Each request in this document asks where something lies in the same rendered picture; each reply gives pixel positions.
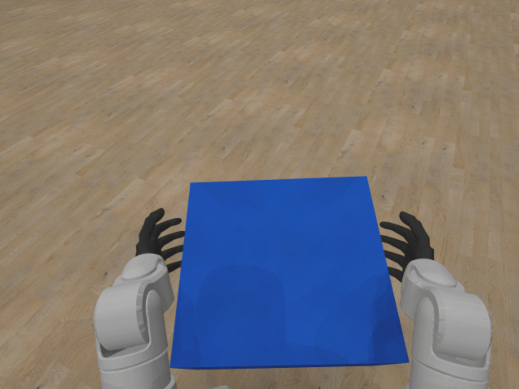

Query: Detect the right robot forearm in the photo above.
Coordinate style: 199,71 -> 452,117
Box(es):
400,259 -> 492,389

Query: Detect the right robot hand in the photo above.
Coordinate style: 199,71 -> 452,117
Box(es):
380,212 -> 434,282

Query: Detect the left robot forearm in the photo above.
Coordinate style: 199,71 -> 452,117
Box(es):
93,254 -> 177,389

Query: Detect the carton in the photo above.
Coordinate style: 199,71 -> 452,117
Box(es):
170,176 -> 409,370

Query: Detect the left robot hand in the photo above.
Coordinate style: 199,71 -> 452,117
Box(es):
135,208 -> 185,273

